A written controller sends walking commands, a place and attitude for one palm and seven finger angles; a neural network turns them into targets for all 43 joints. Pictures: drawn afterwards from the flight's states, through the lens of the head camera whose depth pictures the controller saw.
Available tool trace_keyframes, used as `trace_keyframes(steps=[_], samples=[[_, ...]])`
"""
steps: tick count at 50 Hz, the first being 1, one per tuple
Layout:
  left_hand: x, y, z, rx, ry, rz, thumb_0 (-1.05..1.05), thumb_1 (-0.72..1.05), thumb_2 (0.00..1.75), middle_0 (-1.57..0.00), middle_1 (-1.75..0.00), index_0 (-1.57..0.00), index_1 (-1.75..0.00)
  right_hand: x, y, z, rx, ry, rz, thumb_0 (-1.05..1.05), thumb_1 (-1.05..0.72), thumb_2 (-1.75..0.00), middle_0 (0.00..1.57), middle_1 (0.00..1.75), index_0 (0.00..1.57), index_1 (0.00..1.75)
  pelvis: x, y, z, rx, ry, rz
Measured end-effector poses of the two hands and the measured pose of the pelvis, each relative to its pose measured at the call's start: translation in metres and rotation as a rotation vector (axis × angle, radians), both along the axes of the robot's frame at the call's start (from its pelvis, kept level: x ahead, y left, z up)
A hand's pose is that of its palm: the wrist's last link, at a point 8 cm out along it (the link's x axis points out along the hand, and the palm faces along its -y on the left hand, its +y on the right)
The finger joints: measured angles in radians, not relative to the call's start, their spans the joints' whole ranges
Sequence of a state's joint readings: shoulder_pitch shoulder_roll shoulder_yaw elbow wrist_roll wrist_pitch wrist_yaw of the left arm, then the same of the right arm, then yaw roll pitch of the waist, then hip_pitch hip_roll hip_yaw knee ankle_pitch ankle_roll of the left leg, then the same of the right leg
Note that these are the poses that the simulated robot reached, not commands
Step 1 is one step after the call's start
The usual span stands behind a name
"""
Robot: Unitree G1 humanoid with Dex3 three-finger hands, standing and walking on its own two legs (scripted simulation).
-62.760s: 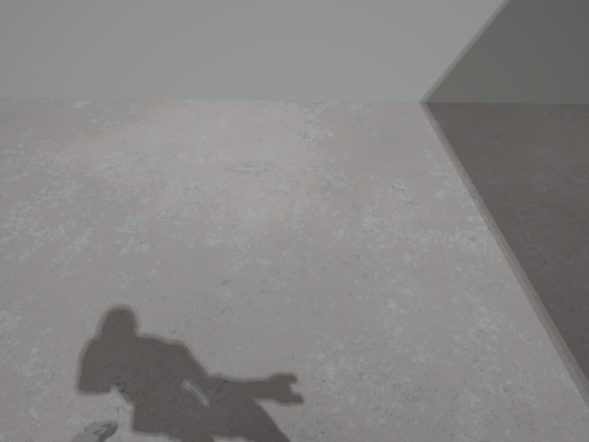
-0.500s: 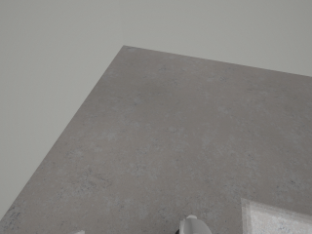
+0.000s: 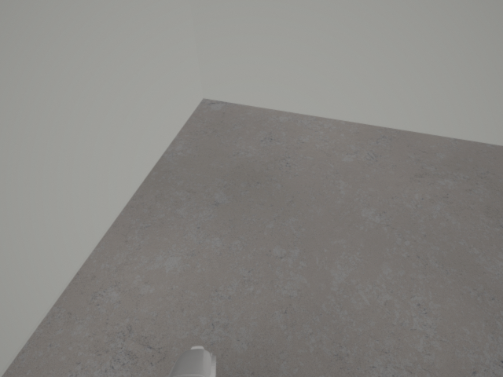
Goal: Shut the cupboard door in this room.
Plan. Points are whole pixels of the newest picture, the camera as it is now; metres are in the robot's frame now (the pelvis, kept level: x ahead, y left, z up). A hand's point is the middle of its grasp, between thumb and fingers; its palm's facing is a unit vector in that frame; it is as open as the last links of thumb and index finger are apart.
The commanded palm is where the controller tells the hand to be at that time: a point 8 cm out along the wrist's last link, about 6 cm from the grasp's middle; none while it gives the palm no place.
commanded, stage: turn to face it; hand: left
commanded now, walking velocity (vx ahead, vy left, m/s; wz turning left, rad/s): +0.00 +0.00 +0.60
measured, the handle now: out of the picture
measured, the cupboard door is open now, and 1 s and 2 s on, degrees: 68 68 68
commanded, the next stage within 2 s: none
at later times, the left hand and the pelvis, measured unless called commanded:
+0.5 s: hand out of the picture +0.15 +0.27 -0.17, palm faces +0.32 -0.92 -0.23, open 7.4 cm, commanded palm none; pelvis +0.11 +0.04 -0.01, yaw +15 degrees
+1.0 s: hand out of the picture +0.09 +0.17 -0.15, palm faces +0.57 -0.78 -0.27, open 7.4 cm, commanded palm none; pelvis +0.14 -0.02 +0.00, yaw +35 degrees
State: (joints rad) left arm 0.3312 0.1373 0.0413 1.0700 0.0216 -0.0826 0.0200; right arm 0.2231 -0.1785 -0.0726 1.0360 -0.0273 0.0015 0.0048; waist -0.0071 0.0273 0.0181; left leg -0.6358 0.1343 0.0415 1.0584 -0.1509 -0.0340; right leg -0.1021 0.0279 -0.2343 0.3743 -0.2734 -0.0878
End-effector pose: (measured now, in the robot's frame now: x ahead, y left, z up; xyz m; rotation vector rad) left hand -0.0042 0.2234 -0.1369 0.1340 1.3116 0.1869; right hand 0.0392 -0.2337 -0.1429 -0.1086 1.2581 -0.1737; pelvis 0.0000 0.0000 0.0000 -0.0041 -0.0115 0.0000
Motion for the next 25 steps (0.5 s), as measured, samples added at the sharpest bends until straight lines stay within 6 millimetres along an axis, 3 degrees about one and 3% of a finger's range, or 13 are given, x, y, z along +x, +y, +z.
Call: trace_keyframes(steps=[7,12,15,18,25], samples=[[-0.024,-0.015,-0.012,-0.081,0.164,0.137,0.0,0.91,0.89,-0.2,-0.3,-0.2,-0.3,0.099,0.026,0.002,-0.012,-0.008,0.169,0.0,-0.91,-0.9,0.2,0.3,0.19,0.3,0.044,0.015,-0.005,-0.002,0.008,0.087],[-0.023,0.001,-0.028,-0.11,0.241,0.219,0.0,0.91,0.89,-0.2,-0.3,-0.2,-0.3,0.166,0.058,-0.006,-0.033,-0.074,0.262,0.0,-0.91,-0.9,0.2,0.3,0.19,0.3,0.077,0.039,-0.021,-0.003,0.009,0.146],[0.002,0.025,-0.032,-0.079,0.21,0.231,0.0,0.91,0.89,-0.2,-0.3,-0.2,-0.3,0.186,0.07,-0.004,-0.036,-0.104,0.27,0.0,-0.91,-0.9,0.2,0.3,0.2,0.3,0.086,0.047,-0.022,-0.002,-0.002,0.168],[0.044,0.051,-0.028,-0.029,0.104,0.234,0.01,0.91,0.89,-0.2,-0.3,-0.2,-0.3,0.193,0.076,0.003,-0.046,-0.096,0.286,0.0,-0.9,-0.9,0.2,0.3,0.2,0.3,0.093,0.049,-0.015,-0.014,-0.004,0.194],[0.133,0.087,-0.004,0.054,-0.148,0.233,0.0,0.91,0.89,-0.2,-0.3,-0.19,-0.3,0.208,0.063,0.015,-0.066,-0.077,0.313,0.0,-0.92,-0.9,0.2,0.3,0.2,0.3,0.108,0.042,-0.006,-0.025,0.011,0.266]])
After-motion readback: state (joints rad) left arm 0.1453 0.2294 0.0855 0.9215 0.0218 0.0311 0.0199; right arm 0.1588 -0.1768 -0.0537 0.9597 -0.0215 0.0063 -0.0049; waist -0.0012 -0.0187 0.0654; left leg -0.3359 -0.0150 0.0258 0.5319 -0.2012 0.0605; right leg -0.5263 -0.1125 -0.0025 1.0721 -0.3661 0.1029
